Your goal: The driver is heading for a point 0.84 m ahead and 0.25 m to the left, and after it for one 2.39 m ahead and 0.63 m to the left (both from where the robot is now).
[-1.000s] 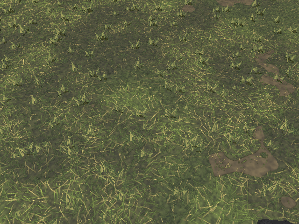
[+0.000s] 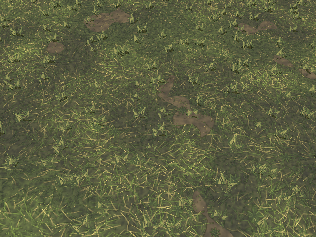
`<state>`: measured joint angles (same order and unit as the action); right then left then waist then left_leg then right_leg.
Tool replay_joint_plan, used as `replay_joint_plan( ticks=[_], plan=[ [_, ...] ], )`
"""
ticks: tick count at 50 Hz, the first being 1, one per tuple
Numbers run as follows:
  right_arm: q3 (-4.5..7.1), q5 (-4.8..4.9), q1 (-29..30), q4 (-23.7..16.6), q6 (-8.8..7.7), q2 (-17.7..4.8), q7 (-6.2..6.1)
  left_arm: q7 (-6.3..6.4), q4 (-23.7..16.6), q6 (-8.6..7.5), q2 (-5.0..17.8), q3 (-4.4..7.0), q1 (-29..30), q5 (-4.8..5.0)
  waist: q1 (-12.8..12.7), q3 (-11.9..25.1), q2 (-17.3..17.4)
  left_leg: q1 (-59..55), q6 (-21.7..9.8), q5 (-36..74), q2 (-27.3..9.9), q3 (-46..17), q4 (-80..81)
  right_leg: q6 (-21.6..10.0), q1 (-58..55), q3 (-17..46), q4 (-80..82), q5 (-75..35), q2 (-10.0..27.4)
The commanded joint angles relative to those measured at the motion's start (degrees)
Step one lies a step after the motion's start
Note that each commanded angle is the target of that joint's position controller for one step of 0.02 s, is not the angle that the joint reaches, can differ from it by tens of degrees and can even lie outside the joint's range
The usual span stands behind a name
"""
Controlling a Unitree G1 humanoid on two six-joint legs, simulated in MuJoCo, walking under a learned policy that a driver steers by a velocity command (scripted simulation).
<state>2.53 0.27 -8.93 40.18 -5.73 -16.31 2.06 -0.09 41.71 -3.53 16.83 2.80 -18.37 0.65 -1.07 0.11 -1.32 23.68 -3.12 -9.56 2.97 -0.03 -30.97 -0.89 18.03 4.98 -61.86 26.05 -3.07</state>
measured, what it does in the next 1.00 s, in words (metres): walks ahead, turning left: right foot, then left foot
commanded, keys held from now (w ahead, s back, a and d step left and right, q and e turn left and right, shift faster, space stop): q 0.92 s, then no key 0.08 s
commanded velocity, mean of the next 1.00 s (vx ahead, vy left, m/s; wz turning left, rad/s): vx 0.09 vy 0.00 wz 0.49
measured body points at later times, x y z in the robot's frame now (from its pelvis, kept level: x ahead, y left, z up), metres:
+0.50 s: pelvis +0.14 -0.01 +0.01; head +0.17 -0.02 +0.46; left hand +0.26 +0.29 -0.07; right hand +0.34 -0.27 -0.10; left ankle +0.06 +0.08 -0.66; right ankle +0.22 -0.11 -0.73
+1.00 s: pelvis +0.12 +0.03 +0.01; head +0.14 +0.09 +0.46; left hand +0.09 +0.36 -0.10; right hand +0.40 -0.12 -0.06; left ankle +0.09 +0.12 -0.73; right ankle +0.21 -0.10 -0.64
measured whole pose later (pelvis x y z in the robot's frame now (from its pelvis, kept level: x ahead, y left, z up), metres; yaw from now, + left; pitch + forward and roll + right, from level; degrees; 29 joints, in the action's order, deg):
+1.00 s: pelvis +0.12 +0.03 +0.01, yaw +33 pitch +2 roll -2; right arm 3.2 -0.3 -12.2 34.4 1.5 -16.8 -0.9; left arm 2.2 42.2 1.2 19.3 5.6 -7.2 -0.2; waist 0.2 -2.5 -2.3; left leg 16.9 -2.9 -12.0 1.9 -4.2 -27.0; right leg 4.1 32.3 1.6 -63.7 21.3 0.3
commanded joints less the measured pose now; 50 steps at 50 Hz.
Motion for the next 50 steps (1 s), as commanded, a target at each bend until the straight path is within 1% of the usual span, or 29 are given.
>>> replay_joint_plan(
  ticks=[1, 2, 3, 6, 8, 10, 15, 17, 18, 19, 20, 21, 22, 23, 24, 25, 27, 31, 35, 37, 39, 40, 41, 42, 43, 44, 45, 46, 50],
  plan=[
    [1.97, -0.31, -5.4, -2.9, 0.71, -7.5, -0.30, 0.34, -7.5, -1.98, 6.7, 1.57, 6.0, -1.47, 3.1, 2.8, 2.7, -22.7, -12.4, 22.7, -17.7, -25.6, 12.1, 1.5, 24.1, 0.2, -7.5, -2.8, 5.0],
    [1.63, -0.46, -4.5, -3.0, 0.79, -6.7, -0.56, 0.47, -7.6, -1.75, 6.1, 1.64, 5.7, -2.12, 1.6, 3.7, 3.2, -20.0, -11.6, 31.1, -15.7, -21.7, 12.0, 2.1, 20.4, 0.2, -3.8, -3.6, 6.2],
    [1.62, -0.52, -3.8, -2.9, 0.98, -6.8, -0.72, 0.63, -7.5, -1.36, 5.2, 1.47, 5.1, -2.04, 0.6, 4.0, 4.8, -18.1, -11.3, 36.2, -14.0, -19.4, 12.0, 2.8, 18.0, -0.4, -0.7, -3.7, 6.0],
    [2.94, -0.19, -4.7, -2.0, 1.85, -10.3, -1.69, 1.52, -7.0, -0.02, 3.5, 0.98, 5.2, -1.52, -0.1, 6.1, 6.5, -15.2, -11.8, 43.2, -12.8, -16.0, 11.5, 4.8, 15.0, -2.0, 7.3, -6.2, 3.7],
    [3.46, 0.61, -5.4, -1.6, 2.96, -11.2, -2.48, 1.77, -6.7, 0.66, 3.4, 0.89, 7.1, -1.41, 0.3, 7.2, 6.5, -13.7, -10.6, 39.3, -11.7, -15.3, 11.0, 5.3, 12.9, -1.7, 12.1, -11.6, 2.6],
    [3.49, 1.05, -6.1, -1.4, 4.10, -10.9, -3.23, 1.66, -6.9, 1.12, 3.4, 0.96, 10.1, -1.08, 1.2, 7.3, 7.0, -12.8, -9.1, 34.0, -10.8, -16.0, 10.5, 5.5, 11.4, -1.0, 16.3, -16.0, 1.7],
    [3.73, 0.97, -6.9, -2.0, 6.33, -10.4, -4.24, 0.75, -8.2, 0.55, 3.9, 1.29, 16.8, -0.55, 2.9, 5.6, 8.7, -14.4, -7.9, 22.4, -10.3, -22.2, 7.5, 4.9, 9.4, 0.9, 26.2, -15.6, -0.3],
    [3.78, 1.06, -5.2, -3.2, 6.75, -10.1, -4.42, 0.44, -7.9, -0.14, 4.7, 1.81, 15.5, -0.45, 1.6, 5.1, 9.8, -15.1, -6.9, 18.9, -9.6, -25.4, 5.4, 3.9, 5.9, 1.3, 32.5, -15.9, -0.4],
    [3.66, 1.23, -3.5, -4.0, 6.87, -9.6, -4.52, 0.36, -7.3, -0.58, 4.9, 2.08, 13.5, -0.49, -0.1, 4.9, 9.9, -14.3, -5.6, 16.8, -8.0, -25.7, 3.4, 2.9, 1.7, 0.7, 38.8, -21.2, 0.1],
    [3.21, 0.99, -3.3, -4.8, 6.81, -8.0, -4.54, 0.62, -6.8, -0.86, 6.3, 2.59, 11.8, -0.98, -0.4, 6.1, 8.4, -11.1, -3.4, 11.3, -5.8, -24.7, -0.2, 1.0, -5.6, 2.3, 41.9, -28.8, 4.3],
    [2.22, -0.11, -5.8, -5.6, 6.57, -4.7, -4.38, 1.27, -7.3, -0.62, 9.8, 3.27, 9.7, -1.99, 0.7, 10.2, -1.0, -3.7, -0.4, -6.5, -1.2, -18.5, -12.0, -4.0, -16.2, 11.7, 39.6, -45.7, 16.6],
    [2.05, 0.33, -11.4, -6.3, 6.26, -4.5, -4.26, 1.25, -6.3, 0.45, 11.0, 3.52, 8.2, -3.40, 3.3, 11.3, -14.2, 8.8, 2.8, -33.0, 5.5, -10.7, -22.3, -15.0, -22.4, 25.7, 39.0, -57.9, 27.7],
    [3.16, -0.10, -13.4, -5.1, 6.09, -9.4, -3.94, 1.28, -6.3, 0.80, 8.9, 3.42, 7.8, -1.90, 2.7, 11.4, -12.3, 12.1, 5.5, -31.2, 1.0, -8.8, -33.3, -18.1, -20.9, 29.0, 40.0, -52.8, 30.1],
    [4.25, 0.54, -10.7, -4.2, 6.69, -12.1, -3.89, 1.50, -6.9, 0.95, 5.8, 2.54, 9.4, -1.59, 1.7, 8.9, -7.3, 12.9, 6.9, -26.6, -0.7, -8.5, -38.1, -15.9, -18.3, 21.5, 39.4, -47.9, 25.7],
    [4.59, 0.80, -9.5, -3.7, 7.69, -11.9, -4.14, 1.53, -7.3, 1.35, 4.7, 2.12, 11.6, -1.62, 2.2, 7.2, -4.3, 12.8, 7.8, -22.9, -1.5, -7.7, -39.6, -13.2, -15.2, 15.6, 39.7, -42.8, 21.7],
    [4.59, 0.72, -8.4, -4.1, 8.53, -11.2, -4.32, 1.60, -7.5, 1.74, 4.6, 1.99, 13.3, -1.27, 2.3, 5.6, -4.2, 12.7, 8.4, -20.1, -2.3, -7.3, -40.0, -12.0, -12.4, 12.6, 40.5, -39.4, 20.1],
    [3.67, 0.92, -7.2, -5.1, 9.18, -7.8, -3.92, 1.80, -6.8, 2.35, 5.9, 2.26, 14.1, -1.76, 2.5, 3.8, -5.8, 9.6, 8.8, -16.1, -2.5, -3.9, -37.1, -11.4, -7.5, 6.1, 42.8, -38.5, 16.7],
    [2.64, 0.71, -3.3, -7.6, 8.93, -5.5, -3.22, 2.28, -5.8, 3.15, 7.4, 2.98, 13.2, -1.66, 0.7, 5.9, -8.2, 6.1, 8.7, -13.3, -4.6, -1.4, -25.8, -12.7, -9.5, 1.7, 43.5, -37.5, 17.8],
    [2.73, 0.69, -2.0, -8.9, 8.93, -6.5, -2.04, 1.81, -4.9, 3.54, 9.7, 3.81, 13.0, -0.89, 0.0, 6.6, -9.1, -0.5, 6.7, -11.3, -5.0, 1.1, -15.7, -12.3, -8.9, -0.4, 43.3, -33.8, 19.9],
    [3.10, 0.68, -2.5, -9.1, 9.10, -7.0, -1.53, 1.61, -4.4, 3.53, 10.4, 4.00, 12.8, -0.16, 0.5, 6.1, -9.2, -3.2, 4.9, -9.5, -4.6, 2.2, -9.5, -11.0, -9.0, -0.9, 41.7, -30.9, 20.6],
    [3.68, 0.47, -6.0, -7.9, 9.12, -7.1, -1.26, 1.62, -3.6, 3.61, 9.7, 3.89, 12.8, 0.83, 2.6, 6.0, -7.8, -10.7, 2.0, -2.5, -2.4, 3.9, 1.4, -7.2, -6.0, -3.7, 36.9, -25.6, 19.0],
    [4.39, 0.22, -7.8, -7.5, 9.05, -8.8, -1.67, 1.44, -2.3, 3.64, 7.8, 3.48, 9.9, 0.58, 2.8, 5.3, -3.0, -16.7, -0.3, 3.8, -3.5, -0.1, 6.7, -2.9, -0.6, -7.2, 30.5, -18.9, 16.4],
    [5.90, -0.10, -8.8, -8.8, 8.88, -15.6, -2.75, 1.00, -3.7, 3.64, 3.8, 2.28, 8.7, -2.17, 0.8, 5.0, 15.5, -24.7, -6.3, 22.7, -18.9, -20.8, 9.4, 3.7, 14.2, -14.0, 12.4, 2.4, 8.8],
    [5.87, -1.98, -8.4, -10.1, 7.82, -17.4, -2.30, 1.68, -6.5, 3.39, 5.4, 2.69, 14.8, -2.21, 4.2, 5.0, 18.5, -19.2, -16.4, 24.6, -25.8, -30.9, 11.9, 5.0, 21.7, -6.1, 0.9, 12.7, 3.0],
    [5.25, -2.50, -7.5, -9.9, 6.69, -15.0, -1.99, 2.08, -6.5, 3.49, 7.5, 3.41, 16.5, -1.18, 4.7, 4.6, 12.6, -17.4, -15.7, 18.6, -23.0, -27.3, 13.0, 4.3, 21.9, -2.2, -4.3, 9.6, 4.3],
    [4.72, -1.75, -4.5, -9.8, 6.02, -13.3, -2.11, 2.34, -5.7, 3.75, 7.9, 3.78, 15.3, -0.62, 2.6, 3.1, 10.6, -16.2, -12.3, 14.7, -19.5, -23.0, 12.6, 3.6, 22.0, -1.2, -4.6, 4.2, 5.0],
    [4.28, -0.67, -2.0, -10.1, 5.99, -11.6, -2.41, 2.79, -4.2, 4.01, 7.7, 4.00, 13.8, -0.95, 1.5, 3.2, 8.4, -16.1, -9.6, 11.9, -16.9, -20.6, 12.1, 3.7, 21.6, -0.7, -3.7, 0.4, 5.5],
    [3.81, 0.02, -0.4, -10.3, 6.16, -10.7, -2.73, 2.97, -3.8, 4.18, 7.9, 4.18, 12.8, -1.38, 0.8, 3.3, 9.1, -15.0, -8.9, 13.6, -15.7, -19.3, 11.8, 4.3, 20.3, -0.9, -4.0, -2.4, 5.2],
    [2.54, -0.66, -0.9, -10.0, 6.21, -8.2, -3.60, 2.28, -2.6, 4.02, 6.2, 3.58, 11.1, -0.49, 0.7, 5.8, 9.0, -16.5, -9.1, 17.3, -13.8, -16.3, 11.3, 5.6, 16.5, -1.8, -1.5, -7.3, 4.2]
  ],
)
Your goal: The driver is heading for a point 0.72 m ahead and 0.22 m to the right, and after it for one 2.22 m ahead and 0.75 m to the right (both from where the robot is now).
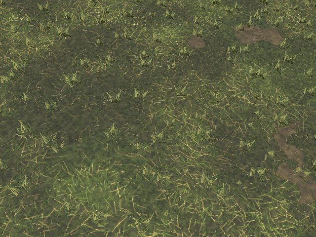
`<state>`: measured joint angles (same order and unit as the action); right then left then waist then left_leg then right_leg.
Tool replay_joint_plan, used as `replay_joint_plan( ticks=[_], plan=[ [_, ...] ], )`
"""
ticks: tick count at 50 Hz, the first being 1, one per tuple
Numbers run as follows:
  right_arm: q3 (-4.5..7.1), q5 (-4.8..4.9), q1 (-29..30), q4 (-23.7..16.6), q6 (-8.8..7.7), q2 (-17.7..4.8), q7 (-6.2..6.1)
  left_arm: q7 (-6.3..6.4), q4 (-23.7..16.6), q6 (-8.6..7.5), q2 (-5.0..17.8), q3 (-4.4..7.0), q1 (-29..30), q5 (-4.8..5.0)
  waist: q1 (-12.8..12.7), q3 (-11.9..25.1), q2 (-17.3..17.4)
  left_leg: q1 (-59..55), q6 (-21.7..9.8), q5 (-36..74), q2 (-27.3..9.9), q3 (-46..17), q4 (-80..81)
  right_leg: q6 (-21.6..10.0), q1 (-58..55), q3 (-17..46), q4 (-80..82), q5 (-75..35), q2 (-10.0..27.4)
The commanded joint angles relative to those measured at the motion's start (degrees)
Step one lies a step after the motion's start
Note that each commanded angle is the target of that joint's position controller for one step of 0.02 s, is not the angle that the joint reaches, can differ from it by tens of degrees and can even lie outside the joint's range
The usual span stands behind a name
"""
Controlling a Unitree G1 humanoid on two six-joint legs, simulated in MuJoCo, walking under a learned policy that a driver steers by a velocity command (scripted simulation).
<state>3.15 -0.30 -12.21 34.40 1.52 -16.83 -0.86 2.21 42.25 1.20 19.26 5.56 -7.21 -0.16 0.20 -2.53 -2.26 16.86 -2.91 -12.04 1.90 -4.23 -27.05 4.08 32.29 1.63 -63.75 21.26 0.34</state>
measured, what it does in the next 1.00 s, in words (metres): walks ahead, turning right: right foot, then left foot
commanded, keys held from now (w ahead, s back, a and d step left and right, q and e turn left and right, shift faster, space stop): no key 0.08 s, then e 0.08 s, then w+e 0.62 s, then e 0.22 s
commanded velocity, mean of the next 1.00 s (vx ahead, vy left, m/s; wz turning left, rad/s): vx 0.27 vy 0.00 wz -0.31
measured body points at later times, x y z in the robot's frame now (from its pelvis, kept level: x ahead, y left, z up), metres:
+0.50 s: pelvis +0.07 -0.01 +0.00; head +0.09 -0.02 +0.45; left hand +0.11 +0.27 -0.12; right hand +0.23 -0.29 -0.08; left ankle +0.11 +0.11 -0.72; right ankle +0.00 -0.14 -0.74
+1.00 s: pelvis +0.27 -0.05 -0.02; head +0.31 -0.08 +0.43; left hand +0.59 +0.06 -0.09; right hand +0.16 -0.33 -0.14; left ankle +0.16 +0.11 -0.74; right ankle +0.37 -0.20 -0.73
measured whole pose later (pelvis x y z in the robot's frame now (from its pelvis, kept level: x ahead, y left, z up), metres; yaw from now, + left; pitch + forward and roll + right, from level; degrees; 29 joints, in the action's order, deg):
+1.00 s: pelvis +0.27 -0.05 -0.02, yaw -24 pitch +2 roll +2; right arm 4.4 1.4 -20.0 45.7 -2.9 -17.2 -1.9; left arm -4.0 34.1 -2.0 16.1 3.1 -2.3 0.6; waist 4.9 -3.7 -1.7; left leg -2.8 1.4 -25.8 -1.5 11.7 -23.0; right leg -2.7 33.4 -1.9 -34.5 2.4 0.6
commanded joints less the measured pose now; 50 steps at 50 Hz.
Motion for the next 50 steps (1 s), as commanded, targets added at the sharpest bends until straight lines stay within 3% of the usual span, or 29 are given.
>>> replay_joint_plan(
  ticks=[1, 4, 8, 10, 12, 13, 14, 15, 16, 17, 19, 21, 23, 26, 28, 29, 30, 31, 32, 33, 34, 36, 40, 43, 45, 48, 50],
  plan=[
    [1.86, -0.07, 1.9, -3.9, -1.02, -7.6, -0.80, -0.11, -3.4, -0.71, 3.2, 0.52, 0.7, 0.37, -0.1, 8.2, 10.0, -10.5, -9.3, 19.0, -12.7, -12.3, 7.2, 0.9, 1.9, 1.6, 3.7, -2.9, 1.0],
    [1.93, -0.32, 1.7, -3.3, -0.72, -8.1, -0.89, -0.64, -3.6, -0.79, 2.3, -0.17, 2.1, 0.36, 1.0, 7.5, 10.8, -10.0, -9.7, 14.8, -12.7, -13.4, 7.1, 1.0, -2.2, 1.5, 12.7, -2.2, 1.6],
    [0.40, -1.13, 2.7, -1.4, -0.99, -4.8, 0.11, -1.65, -2.5, -0.91, 1.4, -1.02, 0.4, 0.57, 1.5, 6.5, 10.7, -5.1, -9.8, 9.5, -12.6, -12.3, 7.4, 0.2, -13.3, 0.1, 24.3, -1.3, 2.6],
    [0.44, -0.85, 2.9, -0.2, -1.13, -5.7, 0.54, -2.04, -1.9, -1.16, 1.3, -1.34, -1.3, 0.82, 0.5, 5.5, 9.9, -2.1, -8.5, -8.0, -11.4, -12.3, 8.8, -1.3, -18.9, -2.3, 32.4, -6.1, 0.9],
    [0.74, -0.68, 1.4, 0.7, -1.56, -7.0, 0.54, -2.03, -1.4, -1.67, 2.3, -1.39, -2.7, 0.56, 0.5, 3.3, 8.9, 1.1, -6.1, -23.2, -9.4, -12.6, 8.7, -3.9, -21.5, -3.3, 34.2, -4.1, -0.5],
    [0.59, -0.83, 2.2, 0.4, -1.96, -6.5, 0.44, -1.92, -1.4, -2.18, 3.0, -1.45, -4.5, 0.71, 0.0, 2.4, 7.4, 2.8, -4.9, -25.5, -8.5, -12.2, 5.7, -6.2, -21.4, -0.2, 34.1, -1.8, 1.6],
    [0.33, -1.16, 1.9, -0.7, -2.64, -5.1, 0.48, -1.79, -0.9, -2.67, 5.7, -0.89, -5.6, 1.21, 1.3, 1.4, 2.1, 5.6, -3.0, -25.0, -4.7, -7.3, 1.8, -9.7, -20.6, 4.2, 35.5, 3.2, 4.3],
    [0.40, -0.62, 4.9, -1.6, -3.52, -4.7, 0.31, -1.98, 0.3, -3.08, 6.6, -0.19, -8.1, 1.56, -0.4, -0.5, -3.9, 6.8, -0.3, -21.7, -0.3, 0.5, -5.5, -13.5, -17.2, 11.9, 41.7, 14.4, 6.6],
    [0.71, 0.53, 7.2, -2.5, -4.61, -4.3, 0.25, -2.23, 0.9, -3.70, 7.4, -0.02, -11.3, 1.17, -1.9, -2.3, -10.1, 11.4, 1.5, -16.4, 2.1, 5.5, -14.5, -17.3, -19.5, 24.1, 49.6, 20.6, 12.6],
    [0.90, 1.65, 9.3, -3.4, -5.67, -4.2, 0.29, -2.24, 1.0, -3.99, 7.9, -0.04, -12.0, 0.73, -2.6, -4.9, -12.8, 16.6, 1.4, -16.5, 2.2, 4.3, -16.8, -20.0, -21.7, 33.3, 53.4, 19.1, 16.5],
    [1.45, 1.83, 11.5, -4.2, -7.11, -5.1, 1.10, -1.89, 1.1, -4.82, 7.3, 0.05, -14.0, 0.76, -4.0, -4.1, -10.2, 24.1, 1.2, -20.1, -0.4, 0.1, -23.5, -20.8, -29.2, 35.0, 52.8, 10.3, 18.2],
    [1.28, 1.50, 11.6, -3.8, -8.20, -3.9, 2.20, -1.44, 0.6, -4.61, 6.9, 0.18, -13.5, 1.75, -3.7, -1.6, -6.3, 23.7, 1.2, -15.6, -1.6, 0.6, -18.7, -18.4, -32.9, 28.4, 51.1, 2.1, 14.5],
    [0.76, 1.10, 12.3, -3.5, -8.66, -1.9, 3.06, -0.99, -0.2, -3.53, 6.8, 0.39, -12.3, 2.09, -3.7, 0.0, -6.3, 15.3, 2.4, -10.1, 0.2, 3.2, -10.5, -16.4, -29.3, 22.2, 50.0, -3.3, 10.0],
    [1.51, 1.73, 7.0, -1.6, -8.30, -2.4, 3.27, -0.85, -2.3, -2.34, 7.4, 0.71, -9.7, 2.10, -0.2, 2.5, -7.1, -2.6, 3.9, 1.9, 2.5, 5.5, -0.5, -14.5, -18.8, 19.0, 47.9, -5.7, 7.1],
    [2.79, 2.03, 0.3, 0.0, -7.69, -4.7, 2.20, -0.96, -3.3, -2.58, 5.0, 0.17, -9.5, 1.90, 3.2, 4.6, -5.2, -15.6, 3.5, 4.1, 0.4, 4.2, 1.7, -11.3, -11.1, 18.6, 42.8, -3.5, 4.9],
    [3.69, 1.83, -7.3, 1.0, -7.57, -7.1, 1.23, -1.14, -4.4, -3.05, 1.8, -0.73, -8.0, 1.44, 6.9, 7.9, -1.5, -25.6, 1.4, -0.3, -6.1, -2.2, 2.8, -8.3, -4.2, 15.4, 32.1, -0.2, 1.8],
    [4.94, 0.03, -13.5, 1.5, -7.14, -13.8, 0.81, -1.09, -7.4, -3.99, -3.5, -2.37, -9.2, 1.69, 7.4, 13.6, 15.4, -34.4, -5.7, -16.1, -21.4, -25.2, 10.1, -5.1, 7.0, 7.6, 11.8, 10.0, -4.4],
    [4.75, -0.91, -11.9, 2.0, -7.15, -13.3, 1.25, -1.02, -7.7, -4.49, 0.6, -1.39, -11.3, 2.97, 5.0, 9.9, 18.2, -29.2, -10.5, -28.7, -26.5, -39.5, 15.4, -4.6, 13.6, 8.0, -0.2, 11.9, -1.5],
    [3.59, -0.18, -8.6, 1.7, -7.37, -9.3, 1.15, -1.24, -6.7, -4.45, 3.8, -0.43, -9.9, 3.12, 4.0, 2.8, 13.1, -24.8, -10.0, -28.6, -24.9, -33.5, 15.8, -5.2, 16.8, 8.2, -4.8, 6.8, 1.4],
    [2.85, 0.06, -6.9, 1.7, -7.48, -6.7, 1.01, -1.58, -5.9, -4.24, 4.1, -0.25, -8.7, 2.70, 3.6, -0.1, 9.5, -21.7, -8.3, -20.6, -21.6, -25.0, 15.6, -5.3, 16.3, 7.4, -5.4, 2.0, 2.6],
    [2.42, -0.23, -5.4, 1.9, -7.49, -5.4, 0.99, -1.85, -5.5, -4.28, 3.2, -0.28, -8.3, 2.22, 2.8, -0.9, 7.7, -19.3, -7.1, -12.0, -19.2, -18.8, 15.9, -5.3, 15.0, 7.4, -4.6, -1.9, 3.5],
    [2.14, -0.49, -4.3, 2.6, -7.62, -4.6, 0.84, -2.71, -5.8, -3.99, 2.0, -0.41, -6.8, 2.18, 2.0, -1.4, 8.5, -16.4, -5.6, 0.6, -16.3, -9.1, 16.9, -5.1, 12.7, 6.1, -3.2, -6.5, 5.1],
    [2.50, -0.18, -4.6, 4.6, -7.82, -5.9, 0.57, -3.47, -8.3, -3.57, -0.1, -1.26, -1.8, 1.54, 1.9, -2.5, 6.4, -14.9, -6.9, 16.6, -16.2, -0.3, 17.8, -2.9, 14.0, 4.0, 3.9, -11.5, 4.9],
    [2.81, 0.06, -2.1, 5.4, -6.68, -7.8, -0.35, -4.59, -9.9, -4.03, -1.6, -2.13, 2.7, 0.85, 2.2, -2.7, 6.7, -11.2, -5.2, 28.7, -13.9, 8.5, 15.6, -2.4, 6.5, -1.0, 17.9, -19.6, 4.0],
    [3.11, 0.70, -3.7, 6.6, -6.12, -9.3, -0.81, -5.59, -10.7, -4.02, -1.2, -2.04, 5.1, 0.88, 2.9, -1.0, 7.1, -11.6, -4.3, 32.4, -14.1, 10.8, 13.7, -3.2, 1.3, -3.7, 23.3, -22.4, 2.4],
    [3.85, 1.99, -3.1, 6.9, -5.40, -11.5, -1.39, -6.45, -11.1, -3.56, 2.2, -0.48, 2.7, 0.78, 0.1, 2.6, 8.4, -15.7, -2.5, 44.5, -15.4, 12.3, 5.4, -6.6, -5.3, -5.4, 27.5, -18.3, -0.8],
    [3.85, 2.58, -2.0, 6.2, -4.80, -11.1, -1.62, -5.87, -8.4, -3.28, 6.5, 1.96, -8.6, 0.70, -6.2, 8.8, 6.8, -13.0, -0.3, 45.9, -13.3, 13.8, -11.1, -10.3, -20.4, -5.9, 33.1, -21.1, -4.4]
  ],
)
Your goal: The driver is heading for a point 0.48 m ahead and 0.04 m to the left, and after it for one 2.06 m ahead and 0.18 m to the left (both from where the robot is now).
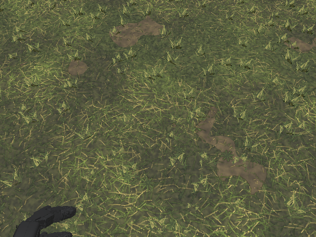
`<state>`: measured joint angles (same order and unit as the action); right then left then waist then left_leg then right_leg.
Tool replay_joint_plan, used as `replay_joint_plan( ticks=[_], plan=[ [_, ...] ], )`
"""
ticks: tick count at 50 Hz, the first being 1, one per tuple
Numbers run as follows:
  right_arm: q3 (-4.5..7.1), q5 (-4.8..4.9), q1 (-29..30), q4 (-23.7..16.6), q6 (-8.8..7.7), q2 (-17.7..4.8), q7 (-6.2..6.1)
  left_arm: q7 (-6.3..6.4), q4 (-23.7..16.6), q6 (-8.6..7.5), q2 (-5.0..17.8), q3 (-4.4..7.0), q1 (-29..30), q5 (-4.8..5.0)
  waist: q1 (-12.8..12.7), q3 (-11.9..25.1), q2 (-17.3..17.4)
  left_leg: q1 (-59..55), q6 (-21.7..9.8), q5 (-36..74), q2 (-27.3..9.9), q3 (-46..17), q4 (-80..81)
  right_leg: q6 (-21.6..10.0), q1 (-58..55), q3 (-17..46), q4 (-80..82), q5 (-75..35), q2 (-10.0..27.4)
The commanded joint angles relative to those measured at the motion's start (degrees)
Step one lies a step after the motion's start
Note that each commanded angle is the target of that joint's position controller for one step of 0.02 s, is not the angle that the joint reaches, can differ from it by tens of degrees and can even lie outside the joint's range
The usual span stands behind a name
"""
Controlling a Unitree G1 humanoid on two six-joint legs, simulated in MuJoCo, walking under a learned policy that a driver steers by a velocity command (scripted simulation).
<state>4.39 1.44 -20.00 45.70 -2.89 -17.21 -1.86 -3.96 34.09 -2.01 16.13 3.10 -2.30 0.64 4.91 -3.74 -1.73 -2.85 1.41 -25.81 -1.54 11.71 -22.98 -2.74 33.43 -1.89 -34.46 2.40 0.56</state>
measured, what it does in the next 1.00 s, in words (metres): walks ahead: right foot, then left foot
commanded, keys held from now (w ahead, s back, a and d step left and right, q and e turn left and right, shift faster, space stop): e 0.24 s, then no key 0.70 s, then w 0.06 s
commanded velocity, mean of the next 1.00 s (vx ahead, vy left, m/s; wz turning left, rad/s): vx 0.05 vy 0.00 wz -0.28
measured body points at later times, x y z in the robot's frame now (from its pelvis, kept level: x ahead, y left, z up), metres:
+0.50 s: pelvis +0.12 +0.01 +0.01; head +0.14 +0.01 +0.45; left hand +0.34 +0.24 -0.09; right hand +0.21 -0.28 -0.09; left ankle +0.18 +0.15 -0.72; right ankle +0.16 -0.09 -0.72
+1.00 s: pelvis +0.17 +0.03 +0.01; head +0.17 +0.03 +0.46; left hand +0.36 +0.24 -0.10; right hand +0.24 -0.24 -0.10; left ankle +0.18 +0.15 -0.72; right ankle +0.15 -0.09 -0.72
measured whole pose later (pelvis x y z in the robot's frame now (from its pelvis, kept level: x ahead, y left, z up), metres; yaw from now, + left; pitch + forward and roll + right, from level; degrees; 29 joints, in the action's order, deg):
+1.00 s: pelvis +0.17 +0.03 +0.01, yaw -15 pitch -1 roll +0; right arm 0.9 -0.8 -12.4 39.7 -1.0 -13.4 0.0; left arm 0.8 42.0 1.4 13.1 2.2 -11.3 -0.5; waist 0.1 -1.3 0.2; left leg 12.4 -0.6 -18.9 1.0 -0.5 -32.3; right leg 0.1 15.6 6.7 -33.1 16.2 -2.8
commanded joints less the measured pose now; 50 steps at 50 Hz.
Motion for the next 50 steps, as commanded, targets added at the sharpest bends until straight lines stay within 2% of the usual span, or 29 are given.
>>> replay_joint_plan(
  ticks=[1, 2, 3, 4, 5, 6, 8, 10, 12, 14, 16, 18, 21, 23, 24, 25, 26, 27, 28, 29, 30, 32, 34, 37, 40, 47, 48, 50],
  plan=[
    [1.74, -0.07, 4.1, -6.0, -0.72, -8.4, -0.35, 1.66, 0.4, 0.35, 12.6, 5.56, -18.8, -0.13, -13.2, 13.3, 0.7, 17.1, -1.6, 41.1, -6.3, -1.9, -30.8, -6.2, -34.4, 4.2, 6.2, -14.9, -0.7],
    [-0.64, -4.36, -3.9, -7.2, -1.02, -0.5, 0.85, 3.05, -1.4, 0.70, 17.9, 5.40, -15.4, -0.80, -4.7, 19.2, -15.8, 36.4, 1.8, -16.5, 2.2, -4.9, -53.0, -14.6, -50.7, 25.0, -1.9, -45.3, 14.6],
    [-0.68, -2.62, -5.5, -7.0, -1.58, -6.0, 1.75, 2.48, -4.3, 0.34, 16.5, 4.82, -15.0, -1.62, -7.9, 34.1, -10.6, 39.5, 1.9, -16.3, 4.5, -17.9, -62.5, -23.4, -53.7, 44.0, 7.4, -26.7, 22.4],
    [0.40, -0.57, 2.5, -8.0, -1.30, -9.7, 1.84, 2.03, -4.5, 0.25, 13.1, 4.10, -12.3, -1.14, -9.6, 26.8, -2.7, 42.1, 1.2, -8.5, 2.0, -18.8, -61.0, -19.9, -47.3, 37.9, 11.8, -14.6, 18.3],
    [0.21, -0.60, 5.7, -9.2, -0.80, -9.1, 1.21, 2.19, -3.8, 0.27, 11.0, 3.52, -9.3, 0.12, -7.8, 18.0, 0.3, 44.1, 1.0, -3.1, 0.4, -17.5, -56.3, -16.6, -38.8, 32.4, 13.5, -6.8, 15.1],
    [0.13, -1.38, 6.1, -8.5, -0.03, -8.6, 0.38, 2.50, -4.0, 0.45, 9.5, 2.97, -7.2, 0.64, -6.1, 13.4, 2.3, 42.5, 1.4, -0.2, -1.4, -17.5, -52.6, -14.5, -31.0, 29.0, 14.7, -4.4, 12.7],
    [0.40, -2.00, 4.7, -8.4, 1.32, -8.9, -0.18, 2.91, -4.2, 0.76, 9.8, 3.03, -4.5, -0.82, -3.0, 10.3, -0.4, 35.4, 1.6, 2.4, -2.0, -17.6, -47.5, -13.3, -19.4, 25.2, 16.7, -5.9, 9.7],
    [-0.08, -2.56, 3.8, -7.9, 1.69, -7.0, -0.57, 3.38, -3.6, 0.63, 10.1, 3.21, -4.3, -1.20, -2.4, 11.0, -1.5, 32.6, 2.5, 3.1, -1.2, -16.5, -43.2, -13.2, -15.5, 22.0, 16.1, -13.1, 8.3],
    [-0.45, -2.80, 5.4, -8.3, 1.96, -5.8, -0.96, 4.16, -2.9, 1.00, 10.7, 3.46, -5.3, -0.86, -3.0, 12.1, -1.5, 33.1, 3.5, 4.8, -0.3, -16.6, -38.8, -13.0, -15.5, 21.5, 15.3, -13.8, 7.4],
    [-0.66, -2.48, 6.4, -8.3, 2.47, -5.4, -1.01, 4.89, -2.7, 1.81, 10.4, 3.23, -5.0, -0.55, -3.5, 13.0, -2.3, 33.2, 4.1, 8.0, -0.5, -16.9, -35.3, -11.9, -16.0, 21.3, 15.0, -6.5, 6.8],
    [-0.86, -2.06, 8.5, -8.9, 2.81, -4.9, -0.86, 5.31, -2.6, 2.52, 9.5, 2.81, -4.7, -0.57, -4.5, 12.1, -3.7, 32.1, 4.2, 10.6, -0.6, -16.8, -31.1, -10.6, -14.7, 21.5, 15.5, 3.3, 5.8],
    [-1.04, -1.87, 10.4, -9.6, 2.72, -4.6, -0.58, 5.33, -2.2, 2.94, 9.1, 2.54, -5.1, -0.90, -5.5, 10.7, -5.4, 30.1, 3.9, 10.8, -0.6, -16.4, -26.8, -10.2, -13.8, 22.3, 15.7, 9.2, 5.7],
    [-1.03, -1.62, 11.5, -10.3, 1.91, -4.7, 0.04, 4.84, -1.3, 3.31, 8.4, 2.02, -6.5, -1.29, -6.8, 10.0, -6.6, 26.4, 2.8, 7.9, -0.2, -15.5, -20.2, -10.4, -15.5, 24.5, 13.6, 8.2, 7.0],
    [-1.07, -1.58, 9.6, -9.9, 1.26, -3.7, 0.67, 4.68, -0.9, 3.57, 7.2, 1.21, -6.1, -0.97, -5.1, 9.7, -6.4, 20.3, 1.1, 11.1, 0.5, -14.3, -9.5, -8.9, -15.9, 24.9, 10.7, 5.3, 6.3],
    [-1.08, -2.07, 8.8, -9.7, 0.95, -3.6, 0.99, 4.68, -0.2, 3.55, 5.6, 0.57, -7.3, -0.75, -4.3, 9.3, -5.5, 15.5, -0.2, 16.8, -0.2, -14.8, -1.6, -6.5, -14.8, 23.9, 9.2, 5.8, 4.5],
    [-0.56, -3.23, 8.3, -10.3, 0.76, -6.9, 0.94, 4.68, 0.3, 3.22, 4.0, 0.04, -10.1, -1.29, -5.7, 9.7, 0.1, 11.2, -2.8, 24.2, -7.5, -21.3, 0.9, -2.8, -12.3, 20.7, 4.1, 11.2, 1.3],
    [0.06, -4.06, 11.7, -10.1, 1.05, -10.0, 0.86, 4.43, 0.3, 2.64, 3.4, 0.19, -13.4, -1.20, -10.4, 7.9, 12.8, 13.1, -8.8, 29.8, -13.4, -28.6, 1.6, 0.5, -9.2, 11.5, 0.9, 19.8, -5.2],
    [-0.93, -4.01, 12.3, -10.3, 1.06, -5.5, 0.96, 4.51, 0.0, 2.29, 5.9, 0.62, -10.7, -1.84, -8.1, 8.1, 13.8, 16.9, -12.1, 26.6, -15.1, -31.0, 3.4, 2.5, -12.6, 10.1, 0.1, 20.5, -3.5],
    [-1.41, -3.44, 13.1, -10.4, 0.96, -4.2, 1.10, 4.48, -0.1, 2.34, 6.8, 1.07, -8.4, -1.68, -7.6, 7.5, 12.4, 17.2, -10.7, 22.9, -12.5, -28.6, 3.0, 3.1, -14.9, 9.6, 1.5, 17.1, -2.7],
    [-1.20, -2.89, 12.6, -10.0, 0.91, -4.7, 1.21, 4.54, 0.3, 2.71, 5.6, 0.90, -7.1, -1.88, -7.0, 7.5, 11.2, 17.1, -8.2, 19.1, -9.5, -25.9, 2.1, 3.3, -16.7, 9.2, 3.4, 13.4, -2.6],
    [-1.08, -2.39, 11.8, -9.8, 0.76, -5.3, 1.22, 4.47, 0.1, 3.20, 5.2, 0.83, -6.1, -2.17, -6.1, 6.8, 11.3, 17.6, -6.6, 15.6, -8.1, -24.5, 2.1, 3.4, -17.9, 9.4, 4.4, 10.7, -2.4],
    [-1.55, -2.71, 10.8, -9.5, 0.68, -4.3, 1.16, 4.11, 0.5, 3.66, 3.9, 0.51, -6.5, -1.99, -6.2, 5.3, 10.0, 20.5, -4.6, 10.4, -6.0, -21.8, 1.9, 2.6, -20.7, 10.0, 6.1, 8.4, -1.4],
    [-1.71, -2.82, 10.3, -9.9, 0.80, -3.8, 1.28, 4.05, 1.3, 3.48, 4.4, 0.75, -7.2, -1.55, -5.6, 3.4, 6.6, 20.2, -3.4, 7.8, -3.8, -19.0, 0.6, 0.9, -18.6, 10.8, 6.6, 9.1, -1.0],
    [-1.70, -2.44, 9.3, -10.1, 0.72, -3.6, 1.23, 4.17, 2.0, 2.83, 3.9, 0.74, -6.8, -1.64, -4.8, 4.5, 2.9, 17.6, -3.5, 12.4, -2.8, -17.5, -2.2, 0.7, -18.2, 11.7, 7.1, 6.1, -0.3],
    [-1.77, -2.34, 8.7, -10.2, 0.83, -3.1, 1.30, 4.27, 2.7, 2.44, 3.4, 0.66, -7.0, -1.40, -4.5, 6.0, 0.9, 16.0, -3.5, 16.1, -2.1, -16.6, -3.8, 0.9, -19.1, 12.1, 6.7, 3.0, 0.0],
    [-1.88, -2.24, 8.7, -10.1, 0.94, -2.1, 1.77, 4.86, 3.8, 2.57, 3.3, 0.73, -7.5, -1.23, -4.7, 6.0, 0.8, 15.9, -3.2, 18.0, -1.2, -15.9, -4.1, 0.9, -20.8, 12.5, 6.1, 0.6, 0.5],
    [-2.00, -2.35, 8.0, -9.7, 1.01, -1.7, 1.77, 4.97, 4.3, 2.67, 2.8, 0.59, -8.2, -1.27, -4.8, 7.1, 1.0, 15.6, -3.3, 13.5, -0.8, -15.5, -3.5, 0.9, -21.4, 12.0, 6.4, 5.0, 0.0],
    [-1.55, -1.92, 7.4, -9.5, 1.31, -3.0, 1.57, 5.16, 4.8, 2.80, 3.6, 0.86, -8.9, -0.84, -4.7, 4.4, 2.8, 17.5, -5.1, -1.7, -0.4, -16.6, -2.0, 0.1, -18.2, 9.6, 4.8, 21.6, -2.3]
  ],
)
Velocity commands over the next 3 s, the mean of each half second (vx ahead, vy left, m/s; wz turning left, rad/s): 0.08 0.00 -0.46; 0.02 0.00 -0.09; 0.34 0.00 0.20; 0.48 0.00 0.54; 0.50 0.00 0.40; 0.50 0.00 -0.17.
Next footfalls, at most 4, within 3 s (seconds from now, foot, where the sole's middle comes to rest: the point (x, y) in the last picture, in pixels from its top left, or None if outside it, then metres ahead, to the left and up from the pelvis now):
0.02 right None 0.20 -0.10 -0.76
0.50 left None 0.22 0.14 -0.76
1.64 left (136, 197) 0.60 0.07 -0.76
2.14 right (165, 136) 0.90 -0.08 -0.76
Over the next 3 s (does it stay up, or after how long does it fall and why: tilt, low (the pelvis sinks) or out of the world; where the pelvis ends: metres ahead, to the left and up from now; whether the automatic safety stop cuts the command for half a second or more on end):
stays up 1.11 0.18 0.02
